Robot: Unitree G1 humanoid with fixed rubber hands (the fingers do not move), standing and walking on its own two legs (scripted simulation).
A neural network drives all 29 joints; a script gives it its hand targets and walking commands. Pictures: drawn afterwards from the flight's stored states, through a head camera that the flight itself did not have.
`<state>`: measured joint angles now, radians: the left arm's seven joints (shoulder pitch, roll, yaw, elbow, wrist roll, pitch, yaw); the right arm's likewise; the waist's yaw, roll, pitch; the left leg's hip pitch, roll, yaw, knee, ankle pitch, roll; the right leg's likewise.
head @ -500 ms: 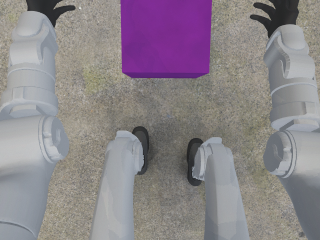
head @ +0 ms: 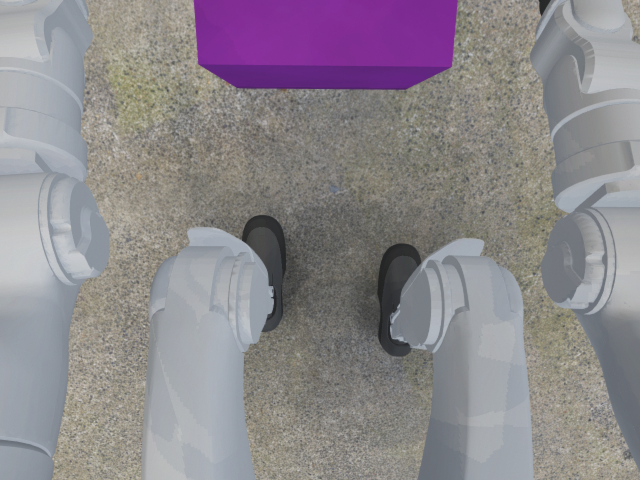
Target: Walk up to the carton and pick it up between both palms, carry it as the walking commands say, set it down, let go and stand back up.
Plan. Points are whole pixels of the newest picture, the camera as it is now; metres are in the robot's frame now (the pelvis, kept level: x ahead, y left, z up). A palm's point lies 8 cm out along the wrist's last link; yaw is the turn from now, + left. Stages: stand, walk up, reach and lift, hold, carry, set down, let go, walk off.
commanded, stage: reach and lift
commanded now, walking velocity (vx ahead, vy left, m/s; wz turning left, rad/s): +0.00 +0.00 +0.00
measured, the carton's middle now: out of the picture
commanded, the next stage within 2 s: none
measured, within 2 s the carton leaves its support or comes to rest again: neither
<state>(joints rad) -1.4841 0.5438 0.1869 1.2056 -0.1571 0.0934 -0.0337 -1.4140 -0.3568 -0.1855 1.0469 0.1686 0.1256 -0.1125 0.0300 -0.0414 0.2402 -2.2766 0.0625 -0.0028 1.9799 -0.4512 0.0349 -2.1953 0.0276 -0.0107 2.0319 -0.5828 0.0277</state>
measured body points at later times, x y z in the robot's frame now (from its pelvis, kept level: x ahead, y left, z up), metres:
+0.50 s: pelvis -0.01 +0.00 -0.06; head +0.37 +0.03 +0.17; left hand +0.54 +0.28 -0.24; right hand +0.57 -0.15 -0.24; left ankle +0.13 +0.12 -0.38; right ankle +0.10 -0.12 -0.38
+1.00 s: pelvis +0.00 +0.00 -0.05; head +0.38 +0.04 +0.18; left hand +0.55 +0.26 -0.23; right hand +0.57 -0.12 -0.24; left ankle +0.13 +0.12 -0.38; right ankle +0.10 -0.12 -0.38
